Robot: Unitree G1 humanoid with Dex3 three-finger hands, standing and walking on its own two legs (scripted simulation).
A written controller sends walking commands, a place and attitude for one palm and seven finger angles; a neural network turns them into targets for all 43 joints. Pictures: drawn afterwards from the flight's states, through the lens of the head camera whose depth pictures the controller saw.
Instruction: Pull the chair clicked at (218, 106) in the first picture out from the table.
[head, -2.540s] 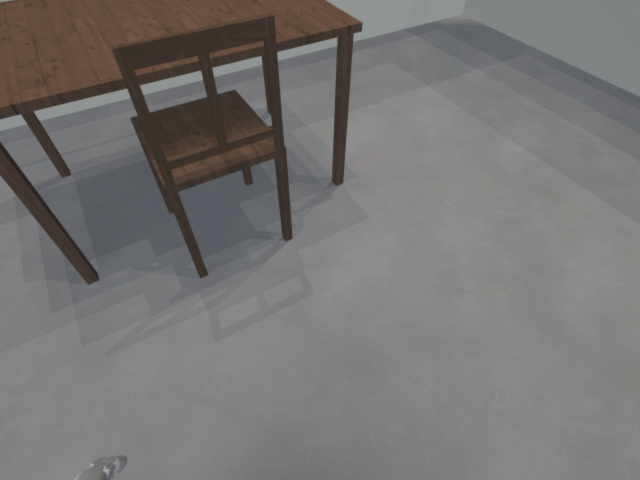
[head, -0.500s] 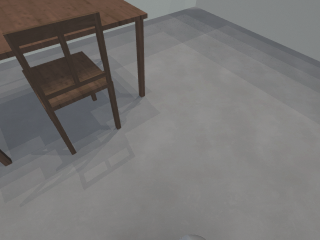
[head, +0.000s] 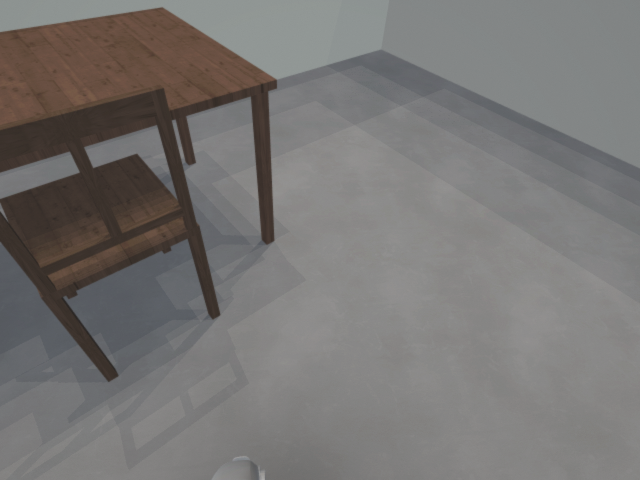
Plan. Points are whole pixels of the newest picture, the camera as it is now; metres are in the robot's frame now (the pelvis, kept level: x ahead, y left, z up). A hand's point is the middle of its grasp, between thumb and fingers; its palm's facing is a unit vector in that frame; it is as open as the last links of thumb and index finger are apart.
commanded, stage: turn to face it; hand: left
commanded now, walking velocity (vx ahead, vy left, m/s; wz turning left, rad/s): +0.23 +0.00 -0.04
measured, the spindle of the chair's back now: (96, 191) +0.68 +0.52 -0.09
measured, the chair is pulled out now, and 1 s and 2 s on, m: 0.00 0.00 0.00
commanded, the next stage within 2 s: take the last steps up to it in 1.22 s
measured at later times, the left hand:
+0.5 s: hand (146, 473) +0.17 +0.25 -0.17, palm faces +0.24 -0.95 -0.21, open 7.4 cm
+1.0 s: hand out of the picture +0.09 +0.20 -0.16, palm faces +0.51 -0.82 -0.26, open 7.4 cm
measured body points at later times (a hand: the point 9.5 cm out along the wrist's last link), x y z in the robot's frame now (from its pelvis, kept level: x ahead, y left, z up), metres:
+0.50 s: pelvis +0.12 +0.05 +0.00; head +0.14 +0.07 +0.45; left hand +0.16 +0.30 -0.15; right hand +0.19 -0.19 -0.14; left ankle +0.15 +0.12 -0.74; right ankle +0.17 -0.11 -0.68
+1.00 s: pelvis +0.13 +0.00 +0.00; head +0.17 +0.01 +0.45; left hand +0.06 +0.24 -0.14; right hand +0.34 -0.20 -0.14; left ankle +0.05 +0.12 -0.68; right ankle +0.18 -0.10 -0.74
